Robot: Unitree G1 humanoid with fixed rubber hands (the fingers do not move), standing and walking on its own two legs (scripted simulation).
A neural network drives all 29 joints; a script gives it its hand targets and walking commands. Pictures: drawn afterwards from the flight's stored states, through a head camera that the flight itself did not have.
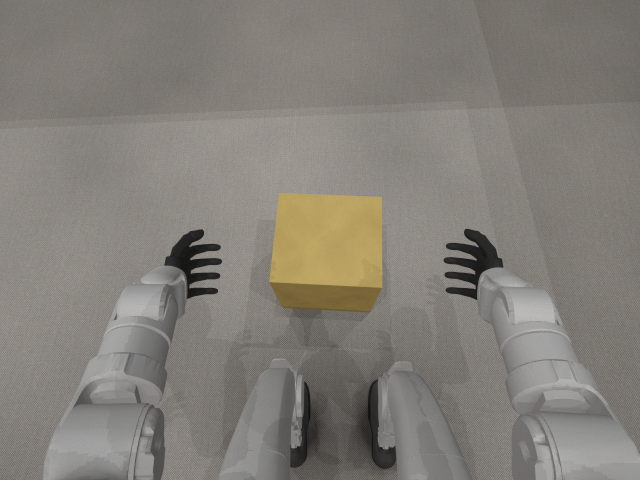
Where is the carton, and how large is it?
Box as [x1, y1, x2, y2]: [269, 193, 381, 312]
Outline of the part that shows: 279,193 269,282 282,306 294,308 369,312 381,288 381,197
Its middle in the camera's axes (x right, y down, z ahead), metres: +0.03 +0.06 +1.02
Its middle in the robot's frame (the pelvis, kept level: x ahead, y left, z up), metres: +0.55 +0.02 -0.54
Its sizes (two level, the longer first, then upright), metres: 0.252 0.227 0.278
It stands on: the floor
